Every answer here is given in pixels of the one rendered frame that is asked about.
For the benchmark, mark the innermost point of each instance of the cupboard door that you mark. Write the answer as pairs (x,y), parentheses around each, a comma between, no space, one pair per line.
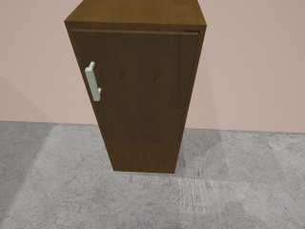
(144,77)

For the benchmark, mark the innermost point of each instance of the handle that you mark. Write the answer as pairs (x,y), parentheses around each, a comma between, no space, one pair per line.
(95,91)

